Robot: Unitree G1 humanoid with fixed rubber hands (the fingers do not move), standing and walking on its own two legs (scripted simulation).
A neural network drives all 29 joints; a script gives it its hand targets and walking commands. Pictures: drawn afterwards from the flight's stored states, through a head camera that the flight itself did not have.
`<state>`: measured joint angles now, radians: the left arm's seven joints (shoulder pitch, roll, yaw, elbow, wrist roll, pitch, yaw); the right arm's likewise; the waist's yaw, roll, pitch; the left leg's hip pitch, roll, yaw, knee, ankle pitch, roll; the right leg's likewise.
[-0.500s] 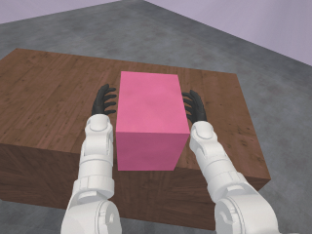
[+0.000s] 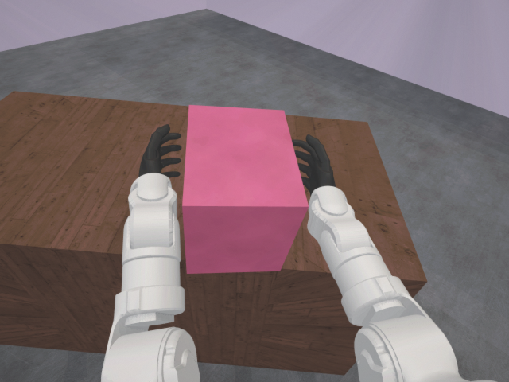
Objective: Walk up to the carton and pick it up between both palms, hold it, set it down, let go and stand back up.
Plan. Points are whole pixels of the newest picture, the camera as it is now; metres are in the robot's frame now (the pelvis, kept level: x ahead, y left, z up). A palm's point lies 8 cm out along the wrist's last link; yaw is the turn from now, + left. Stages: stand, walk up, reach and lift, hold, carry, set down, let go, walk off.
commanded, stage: reach and lift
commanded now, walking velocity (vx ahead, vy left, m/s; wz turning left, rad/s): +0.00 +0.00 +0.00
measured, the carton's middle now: (236, 190) +0.41 +0.02 +0.10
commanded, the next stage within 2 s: hold in 0.78 s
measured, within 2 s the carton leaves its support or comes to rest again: neither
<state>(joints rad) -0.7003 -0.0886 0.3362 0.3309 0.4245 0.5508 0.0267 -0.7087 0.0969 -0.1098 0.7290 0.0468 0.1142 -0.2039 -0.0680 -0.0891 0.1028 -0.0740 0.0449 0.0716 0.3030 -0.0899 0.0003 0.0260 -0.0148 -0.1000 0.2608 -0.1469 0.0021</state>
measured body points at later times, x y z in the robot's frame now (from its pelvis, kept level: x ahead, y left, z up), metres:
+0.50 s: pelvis +0.01 +0.00 +0.00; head -0.01 +0.04 +0.45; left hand +0.40 +0.14 +0.16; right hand +0.39 -0.12 +0.14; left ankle +0.06 +0.12 -0.75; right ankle +0.01 -0.12 -0.75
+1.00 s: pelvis +0.00 +0.00 +0.00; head -0.02 +0.04 +0.45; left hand +0.39 +0.14 +0.18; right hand +0.38 -0.12 +0.16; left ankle +0.06 +0.12 -0.75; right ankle +0.01 -0.12 -0.75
